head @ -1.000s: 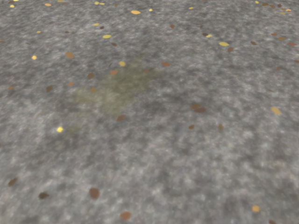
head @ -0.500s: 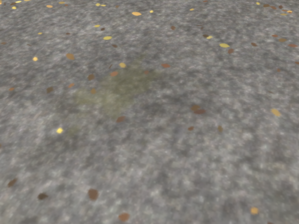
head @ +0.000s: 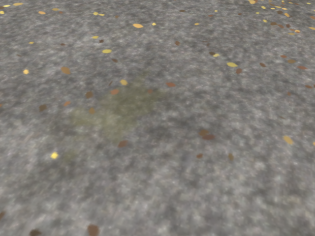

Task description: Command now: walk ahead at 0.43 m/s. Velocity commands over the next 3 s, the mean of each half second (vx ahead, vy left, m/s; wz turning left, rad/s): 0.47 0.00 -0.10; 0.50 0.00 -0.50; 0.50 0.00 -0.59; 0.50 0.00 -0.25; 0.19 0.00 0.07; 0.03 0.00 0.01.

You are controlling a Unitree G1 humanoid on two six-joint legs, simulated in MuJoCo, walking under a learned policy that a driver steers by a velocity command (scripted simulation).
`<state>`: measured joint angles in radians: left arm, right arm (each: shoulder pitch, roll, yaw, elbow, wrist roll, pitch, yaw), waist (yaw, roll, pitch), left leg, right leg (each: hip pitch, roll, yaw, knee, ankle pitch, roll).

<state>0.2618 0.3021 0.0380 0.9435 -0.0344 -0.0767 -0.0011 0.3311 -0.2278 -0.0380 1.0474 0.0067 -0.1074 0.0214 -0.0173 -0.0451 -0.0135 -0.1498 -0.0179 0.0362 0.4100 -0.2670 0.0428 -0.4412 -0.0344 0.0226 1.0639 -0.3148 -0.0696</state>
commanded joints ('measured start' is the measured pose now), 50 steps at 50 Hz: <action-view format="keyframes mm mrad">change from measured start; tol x32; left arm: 1 -76 78 22 -73 14 -22 -12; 13 -398 21 -3 -211 7 -23 -47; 19 181 253 92 -64 23 -3 -39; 50 54 69 53 -206 2 33 6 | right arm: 1 18 -114 -6 -39 -8 -8 0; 50 -139 -136 -36 -287 -22 -14 -15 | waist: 1 -6 157 107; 14 -24 124 141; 20 132 -174 -383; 31 33 0 72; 42 -38 -38 -86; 44 -17 440 -326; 50 3 157 9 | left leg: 1 149 237 -282 -292 72 106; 13 227 261 -97 -295 397 120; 17 290 235 -11 86 945 65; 20 -483 -44 -115 934 -260 -36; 21 -591 18 -156 1000 -221 -7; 40 -262 41 -130 36 244 -64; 44 535 453 -764 -82 -96 203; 50 81 273 -264 -213 166 110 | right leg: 1 -316 -92 23 -16 150 15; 17 174 82 -113 -529 258 -57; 20 898 -316 808 -775 -99 -327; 25 278 -146 345 -888 217 -207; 36 182 -79 255 -865 184 -139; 42 272 -48 334 -515 271 -72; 45 -317 51 167 185 -257 21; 50 -226 -77 97 101 14 55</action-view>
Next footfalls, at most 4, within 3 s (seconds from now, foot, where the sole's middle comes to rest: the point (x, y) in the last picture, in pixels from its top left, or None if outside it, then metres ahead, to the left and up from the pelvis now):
0.36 right None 0.38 -0.13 -0.78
0.84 left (141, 205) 0.68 0.05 -0.78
1.36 right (214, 179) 0.82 -0.31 -0.78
1.88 left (218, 120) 1.21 -0.38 -0.78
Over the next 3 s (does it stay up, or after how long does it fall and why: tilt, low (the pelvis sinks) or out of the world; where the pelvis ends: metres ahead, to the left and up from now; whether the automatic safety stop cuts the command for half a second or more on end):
stays up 1.15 -0.50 -0.01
